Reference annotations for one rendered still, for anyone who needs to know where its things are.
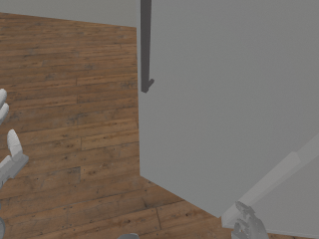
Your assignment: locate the handle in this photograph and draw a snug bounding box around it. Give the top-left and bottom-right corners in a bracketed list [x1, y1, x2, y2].
[141, 0, 155, 93]

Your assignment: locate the robot right hand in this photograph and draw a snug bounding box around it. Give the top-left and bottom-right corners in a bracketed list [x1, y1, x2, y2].
[231, 201, 269, 239]

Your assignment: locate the robot left hand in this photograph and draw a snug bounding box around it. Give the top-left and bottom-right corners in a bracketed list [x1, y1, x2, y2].
[0, 89, 29, 189]

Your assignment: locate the fridge door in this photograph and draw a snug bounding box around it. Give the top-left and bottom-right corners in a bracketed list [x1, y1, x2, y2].
[136, 0, 319, 218]

